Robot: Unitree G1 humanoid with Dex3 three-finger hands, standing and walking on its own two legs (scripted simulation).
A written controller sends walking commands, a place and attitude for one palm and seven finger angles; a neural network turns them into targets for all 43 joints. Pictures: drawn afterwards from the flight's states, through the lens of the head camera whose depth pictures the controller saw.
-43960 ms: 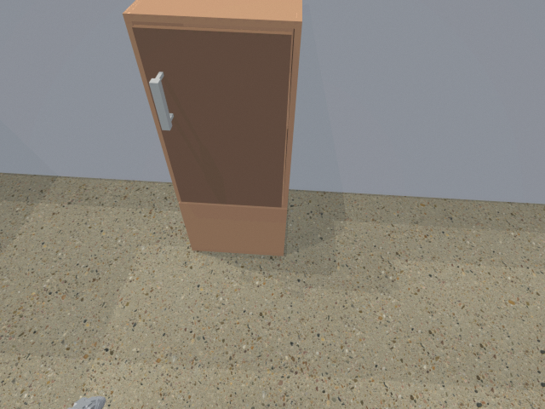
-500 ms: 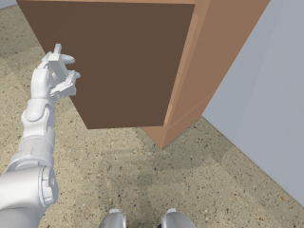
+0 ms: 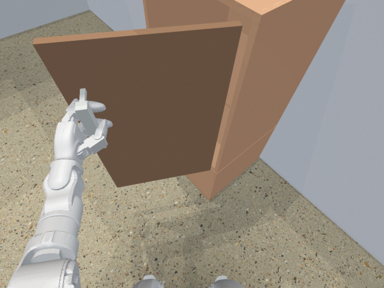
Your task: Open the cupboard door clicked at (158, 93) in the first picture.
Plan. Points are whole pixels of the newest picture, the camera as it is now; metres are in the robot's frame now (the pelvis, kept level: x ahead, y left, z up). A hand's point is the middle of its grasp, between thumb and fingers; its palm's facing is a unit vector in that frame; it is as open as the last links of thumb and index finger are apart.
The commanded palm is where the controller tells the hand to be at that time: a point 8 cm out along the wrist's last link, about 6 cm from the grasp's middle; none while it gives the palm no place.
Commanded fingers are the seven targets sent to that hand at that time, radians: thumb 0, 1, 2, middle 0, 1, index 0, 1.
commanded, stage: pull the door open along its arc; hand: left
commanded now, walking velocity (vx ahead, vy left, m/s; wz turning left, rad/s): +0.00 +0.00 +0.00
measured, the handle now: (92, 120) +0.46 +0.21 +0.06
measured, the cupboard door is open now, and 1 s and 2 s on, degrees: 62 99 100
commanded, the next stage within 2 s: open thumb and fingers to let go in 0.72 s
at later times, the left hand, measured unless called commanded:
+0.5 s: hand (139, 189) +0.29 +0.09 +0.07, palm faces +0.45 -0.89 +0.02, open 6.0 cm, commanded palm +0.22 +0.13 +0.06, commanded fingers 0.00 0.90 0.90 -0.40 -1.35 -0.40 -1.35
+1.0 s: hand (165, 208) +0.26 +0.04 +0.06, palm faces +0.42 -0.91 -0.01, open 6.4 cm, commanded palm +0.21 +0.08 +0.06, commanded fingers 0.00 0.20 0.60 -0.35 -1.27 -0.35 -1.27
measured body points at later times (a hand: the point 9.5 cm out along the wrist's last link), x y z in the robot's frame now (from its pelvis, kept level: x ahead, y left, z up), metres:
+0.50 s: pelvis +0.01 -0.03 +0.00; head +0.03 -0.04 +0.45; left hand +0.26 +0.14 +0.07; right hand +0.20 -0.23 -0.09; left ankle +0.00 +0.11 -0.68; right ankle -0.01 -0.11 -0.68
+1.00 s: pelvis +0.00 -0.06 +0.00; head +0.03 -0.08 +0.45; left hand +0.23 +0.09 +0.07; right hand +0.20 -0.26 -0.09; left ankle +0.00 +0.11 -0.68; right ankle -0.01 -0.11 -0.69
